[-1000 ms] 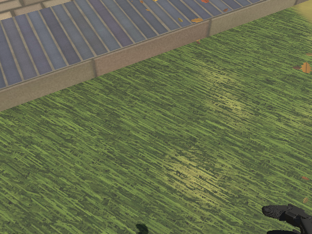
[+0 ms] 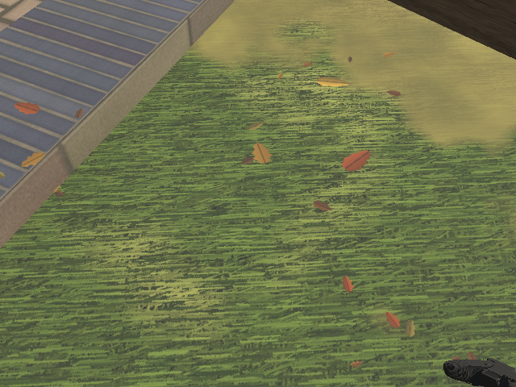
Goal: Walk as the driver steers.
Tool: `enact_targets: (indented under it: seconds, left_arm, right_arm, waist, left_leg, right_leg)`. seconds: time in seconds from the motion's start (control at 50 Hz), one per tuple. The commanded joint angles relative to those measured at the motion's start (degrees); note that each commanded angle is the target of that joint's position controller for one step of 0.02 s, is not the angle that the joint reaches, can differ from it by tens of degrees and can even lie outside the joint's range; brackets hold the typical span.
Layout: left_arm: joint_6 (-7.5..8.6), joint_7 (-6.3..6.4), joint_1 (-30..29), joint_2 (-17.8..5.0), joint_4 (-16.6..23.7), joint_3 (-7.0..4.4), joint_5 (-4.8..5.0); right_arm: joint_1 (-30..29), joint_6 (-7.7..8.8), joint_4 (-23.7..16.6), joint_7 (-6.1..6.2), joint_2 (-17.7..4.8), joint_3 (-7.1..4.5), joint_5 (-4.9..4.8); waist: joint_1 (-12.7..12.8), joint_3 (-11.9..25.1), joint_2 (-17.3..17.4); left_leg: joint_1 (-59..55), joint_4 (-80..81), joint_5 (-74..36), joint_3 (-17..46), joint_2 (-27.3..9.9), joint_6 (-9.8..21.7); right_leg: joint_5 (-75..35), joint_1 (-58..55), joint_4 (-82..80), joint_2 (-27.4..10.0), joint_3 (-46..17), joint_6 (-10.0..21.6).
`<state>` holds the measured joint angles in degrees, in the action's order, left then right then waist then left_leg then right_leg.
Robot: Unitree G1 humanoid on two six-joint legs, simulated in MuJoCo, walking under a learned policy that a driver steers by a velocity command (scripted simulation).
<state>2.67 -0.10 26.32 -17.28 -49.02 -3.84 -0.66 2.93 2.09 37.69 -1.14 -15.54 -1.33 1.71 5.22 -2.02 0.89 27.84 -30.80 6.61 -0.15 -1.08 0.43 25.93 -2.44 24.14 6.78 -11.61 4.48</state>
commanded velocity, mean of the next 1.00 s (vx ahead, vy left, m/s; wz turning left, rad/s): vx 0.31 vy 0.00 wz -0.36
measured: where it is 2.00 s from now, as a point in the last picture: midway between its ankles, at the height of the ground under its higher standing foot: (385, 366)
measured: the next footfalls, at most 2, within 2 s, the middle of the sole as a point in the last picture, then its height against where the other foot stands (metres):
right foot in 0.52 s outside the picture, level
left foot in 1.00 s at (297, 382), level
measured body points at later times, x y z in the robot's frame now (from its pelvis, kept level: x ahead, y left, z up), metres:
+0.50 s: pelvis +0.22 -0.03 +0.01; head +0.25 -0.05 +0.46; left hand +0.50 +0.12 -0.07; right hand +0.12 -0.27 -0.13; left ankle +0.13 +0.12 -0.72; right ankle +0.30 -0.15 -0.71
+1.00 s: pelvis +0.37 -0.09 +0.01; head +0.39 -0.08 +0.46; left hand +0.48 +0.15 -0.14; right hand +0.38 -0.36 -0.11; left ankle +0.44 -0.01 -0.72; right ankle +0.30 -0.15 -0.72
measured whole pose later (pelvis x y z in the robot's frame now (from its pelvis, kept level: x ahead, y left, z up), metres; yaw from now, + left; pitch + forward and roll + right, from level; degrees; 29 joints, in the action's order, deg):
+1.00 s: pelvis +0.37 -0.09 +0.01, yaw -21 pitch +0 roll -2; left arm 1.1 1.0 16.8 -13.2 -54.7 -1.7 -0.5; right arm 11.4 0.1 49.0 2.5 -12.3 -1.5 1.2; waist 1.8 -2.6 0.6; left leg 17.4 -30.5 11.3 -2.9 -0.9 2.0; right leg 18.1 8.7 27.3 5.7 0.8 4.4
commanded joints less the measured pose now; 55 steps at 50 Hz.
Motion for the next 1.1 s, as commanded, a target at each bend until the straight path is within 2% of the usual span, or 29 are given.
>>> enact_targets:
  seconds: [0.02, 0.04, 0.06, 0.08, 0.1, 0.14, 0.22, 0.34, 0.42, 0.48, 0.5, 0.52, 0.54, 0.56, 0.58, 0.6, 0.62, 0.66, 0.74, 0.82, 0.92, 0.96, 0.98, 1.0, 1.02, 1.04, 1.06, 1.08, 1.1]
  left_arm:
    - [1.19, 0.14, -2.8, -3.0, 6.5, -0.58, 1.92]
    - [0.75, 0.52, 1.5, -4.1, 7.4, -0.82, 1.40]
    - [-0.44, 0.85, 1.3, -6.7, 5.0, -1.37, -0.38]
    - [-0.95, 0.08, -2.1, -6.7, 4.7, -1.43, -0.89]
    - [-1.37, -0.61, -4.1, -5.6, 5.0, -1.30, -0.85]
    - [-2.68, -2.08, -5.7, -4.2, 5.4, -0.97, -1.56]
    - [-3.30, -3.32, -11.9, -2.8, 7.8, -0.42, -1.45]
    - [-2.64, -4.58, -22.7, -0.3, 11.4, 0.98, -1.39]
    - [-2.41, -4.58, -27.5, -0.1, 12.8, 1.51, -1.79]
    - [-1.87, -3.78, -25.3, -1.0, 11.9, 1.18, -2.53]
    - [-1.21, -3.36, -19.6, -1.2, 10.0, 0.80, -2.82]
    - [-0.48, -2.64, -10.3, -2.5, 6.5, 0.03, -3.39]
    - [-0.13, -1.46, -2.3, -7.5, 5.5, -1.14, -4.32]
    - [-0.54, -0.43, -2.0, -12.7, 5.5, -2.17, -1.92]
    - [-0.58, 0.17, -3.0, -10.8, 4.6, -1.96, -0.16]
    - [-0.06, 0.49, -6.3, -7.5, 4.0, -0.92, 0.06]
    - [0.22, 0.47, -9.7, -4.3, 3.9, 0.01, 0.06]
    - [0.43, 0.57, -14.6, -1.0, 4.0, 1.27, 0.29]
    - [1.49, 0.51, -14.1, -2.1, 1.7, 1.50, 0.10]
    - [1.26, 0.77, -11.5, -1.6, -1.2, 1.99, -0.19]
    - [-0.44, 0.96, -9.3, -4.5, -3.3, 0.67, -0.34]
    - [-1.26, 1.29, -10.5, -5.0, -3.4, 0.14, 0.02]
    - [-1.48, 1.51, -11.9, -4.7, -2.9, 0.06, 0.48]
    - [-1.39, 1.65, -11.5, -2.2, -1.6, 0.60, 0.88]
    - [-1.87, 1.84, -7.5, 1.2, -1.7, 0.95, 1.33]
    - [-2.98, 2.04, -8.5, -2.1, -1.9, -0.05, -0.16]
    - [-3.63, 1.70, -9.6, -3.3, -2.1, -0.95, -0.62]
    - [-4.24, 1.33, -10.4, -2.9, -2.1, -1.30, -0.60]
    - [-4.92, 0.90, -10.9, -2.8, -1.9, -1.55, -0.60]
  right_arm:
    - [23.7, 1.92, 0.7, 2.62, -15.6, -4.70, 2.20]
    - [19.9, 1.13, 0.1, 2.31, -17.1, -5.02, 1.00]
    - [15.3, 0.58, -0.8, 1.86, -11.8, -3.95, 0.09]
    - [12.6, 0.44, -0.7, 1.69, -7.2, -2.75, -0.36]
    - [10.8, 0.31, -0.5, 1.63, -5.1, -2.04, -0.13]
    - [11.1, 0.94, 1.0, 1.73, -5.3, -2.05, -0.19]
    - [14.0, 2.91, 3.2, 1.23, -6.4, -2.74, -0.66]
    - [17.6, 2.98, 6.3, 1.11, -6.4, -3.05, -0.59]
    - [20.7, 2.47, 8.7, 1.03, -7.8, -3.28, -0.46]
    - [22.6, 1.22, 10.9, 1.03, -9.3, -3.40, -0.66]
    - [22.3, 0.84, 11.3, 1.07, -9.3, -3.16, -0.95]
    - [22.3, 0.71, 11.2, 1.11, -8.1, -2.54, -1.14]
    - [22.5, 0.94, 8.0, 0.80, -4.1, -1.23, -2.02]
    - [23.8, 0.72, 6.0, 0.52, -2.7, -1.15, -1.94]
    - [18.8, -0.12, 6.6, 1.16, -6.9, -2.41, -1.42]
    - [17.4, 0.18, 6.5, 1.01, -4.7, -1.78, -2.20]
    - [18.3, 0.15, 7.7, 1.01, -3.8, -1.56, -2.11]
    - [21.5, -1.23, 9.8, 0.78, -3.5, -1.73, -0.45]
    - [21.4, -2.62, 10.8, 0.52, -1.3, -1.70, -0.27]
    - [15.1, -3.00, 10.3, 1.52, -0.4, -1.13, -0.28]
    - [11.9, -2.51, 9.6, 3.43, -2.2, -1.54, -0.79]
    - [13.9, -2.01, 10.2, 4.02, -2.4, -1.77, -0.98]
    - [16.5, -1.43, 10.9, 4.32, -3.1, -2.03, -0.62]
    - [19.2, -0.69, 11.0, 4.71, -6.9, -2.92, 0.15]
    - [18.0, -1.06, 10.3, 4.43, -12.5, -4.35, -0.77]
    - [19.1, -1.52, 10.4, 4.15, -9.9, -3.85, -1.41]
    - [17.6, -1.63, 9.8, 4.08, -7.5, -3.11, -1.13]
    - [13.3, -1.98, 8.8, 4.31, -5.6, -2.57, -0.74]
    - [10.0, -2.29, 8.0, 4.57, -4.5, -2.21, -0.52]
  waist:
    - [-12.6, 16.9, 8.2]
    - [-8.0, 21.1, 18.9]
    - [-6.0, 14.4, 8.6]
    - [-6.0, 8.0, 3.5]
    - [-5.4, 4.6, 2.9]
    - [-5.1, 1.3, 6.9]
    - [-5.3, 0.5, 4.5]
    - [-7.5, -1.4, 3.8]
    - [-8.5, -2.7, 4.7]
    - [-7.1, -1.5, 4.9]
    - [-4.0, 1.7, 3.6]
    - [-0.2, 7.4, 1.0]
    - [2.6, 16.4, -7.4]
    - [0.3, 20.0, -14.6]
    - [1.0, 15.4, -5.6]
    - [-1.4, 10.0, -6.0]
    - [-3.9, 6.5, -4.4]
    - [-7.5, 4.6, -5.4]
    - [-9.1, 5.2, -5.4]
    - [-6.7, 3.6, -6.7]
    - [-4.9, 1.9, -6.3]
    - [-6.4, 1.1, -5.4]
    - [-7.9, 1.7, -4.0]
    - [-7.8, 4.9, 1.8]
    - [-6.2, 5.5, 12.8]
    - [-8.4, 7.5, 12.3]
    - [-7.2, 5.7, 6.5]
    - [-5.5, 3.5, 3.9]
    - [-4.4, 1.5, 4.7]
  left_leg:
    - [-41.3, 5.1, 1.2, 19.3, -18.8, 5.7]
    - [-41.6, 11.2, -11.5, 39.6, -27.3, 11.2]
    - [-34.3, 10.7, -4.8, 33.7, -24.9, 11.5]
    - [-27.5, 12.0, 0.8, 25.2, -21.6, 10.7]
    - [-22.9, 14.7, 5.5, 18.5, -18.2, 8.9]
    - [-17.8, 18.2, 4.8, 11.2, -15.2, 8.0]
    - [-20.1, 21.4, -1.1, 5.0, -16.5, 9.3]
    - [-22.6, 21.9, -4.7, -5.3, -14.7, 8.2]
    - [-23.1, 21.1, -8.0, -8.1, -15.1, 7.4]
    - [-26.9, 14.0, -23.3, -9.7, -16.1, 7.0]
    - [-26.1, 5.5, -31.0, -11.8, -15.1, 6.4]
    - [-21.4, -6.4, -30.1, -13.6, -12.6, 4.8]
    - [-6.5, -24.8, -8.0, -14.2, -9.1, 2.0]
    - [6.8, -39.4, 28.2, -9.8, -0.1, -0.4]
    - [8.8, -42.2, 24.4, -2.1, -2.1, -0.1]
    - [8.1, -40.2, 21.2, -0.5, -3.4, 0.4]
    - [6.2, -35.7, 19.0, 0.1, -4.8, 0.5]
    - [-0.4, -31.2, 15.1, -0.3, -4.6, -0.5]
    - [-5.0, -25.5, 9.1, -1.4, -2.5, -1.6]
    - [-6.3, -14.0, 5.0, -2.2, -2.0, -1.0]
    - [-6.4, -7.5, 9.9, -2.0, -0.1, 0.8]
    - [-10.3, 0.5, 8.0, -1.8, 0.2, 1.6]
    - [-16.7, 6.2, -0.4, -0.6, -1.5, 2.0]
    - [-24.5, 8.1, -13.5, 6.6, -9.8, 3.6]
    - [-28.9, 8.6, -33.7, 16.3, -20.9, 11.6]
    - [-27.5, 10.2, -36.2, 19.9, -25.3, 17.5]
    - [-24.2, 11.5, -31.2, 16.0, -23.3, 17.9]
    - [-20.8, 12.7, -22.6, 11.7, -20.2, 15.7]
    - [-18.4, 14.1, -16.3, 8.1, -17.7, 13.3]
  right_leg:
    - [-20.7, 24.6, 37.2, -1.3, 2.3, -0.2]
    - [7.0, 32.6, 46.8, 3.4, 4.8, -0.9]
    - [3.6, 34.3, 50.9, -2.0, 3.5, -0.5]
    - [0.1, 34.4, 49.7, -4.1, 5.0, -0.6]
    - [-2.9, 33.8, 46.4, -6.4, 5.9, -0.7]
    - [-5.9, 32.5, 44.0, -7.7, 7.5, -1.2]
    - [-12.0, 37.7, 40.0, -9.1, 7.6, -1.6]
    - [-21.5, 39.0, 24.2, -10.2, 11.0, -2.3]
    - [-17.4, 32.7, 14.3, -8.6, 15.1, -0.7]
    - [-10.8, 26.2, 9.0, -5.6, 17.0, 2.0]
    - [-12.4, 18.1, 4.8, -3.6, 17.6, 3.2]
    - [-14.9, 5.3, 2.1, -3.1, 15.9, 4.3]
    - [-13.2, -12.0, 0.8, -18.9, -3.0, 8.2]
    - [-35.3, -16.7, -4.5, -32.4, -24.6, 14.9]
    - [-53.1, -12.7, -1.8, -29.3, -14.9, 14.5]
    - [-63.4, -6.8, -1.3, -26.3, -5.4, 13.0]
    - [-61.6, -1.3, -3.0, -23.2, -0.7, 9.9]
    - [-59.4, 6.9, -6.5, -19.4, 4.7, 6.9]
    - [-62.8, 11.5, -8.4, -17.5, 9.4, 7.6]
    - [-59.0, 11.3, -7.7, -16.7, 10.5, 6.9]
    - [-55.8, 8.3, -2.8, -18.8, 2.8, 8.6]
    - [-48.6, 9.0, 0.2, -18.1, -0.1, 7.3]
    - [-42.4, 12.4, 2.9, -16.3, -0.4, 5.2]
    - [-32.1, 17.2, 9.7, -12.1, 1.8, 2.5]
    - [-4.0, 25.9, 21.0, -1.2, 10.1, -0.2]
    - [13.4, 28.8, 34.4, -0.1, 11.5, -1.0]
    - [11.4, 29.5, 41.3, -1.9, 8.8, -1.3]
    - [6.9, 29.7, 42.9, -3.8, 7.9, -2.1]
    - [3.6, 29.9, 41.6, -5.0, 8.2, -3.0]
Keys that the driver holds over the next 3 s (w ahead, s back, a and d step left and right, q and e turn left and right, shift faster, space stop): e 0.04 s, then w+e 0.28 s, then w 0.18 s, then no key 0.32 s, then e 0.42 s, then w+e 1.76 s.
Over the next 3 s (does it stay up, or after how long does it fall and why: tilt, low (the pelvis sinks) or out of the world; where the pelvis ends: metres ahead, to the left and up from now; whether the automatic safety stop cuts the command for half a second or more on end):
stays up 0.78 -0.81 0.00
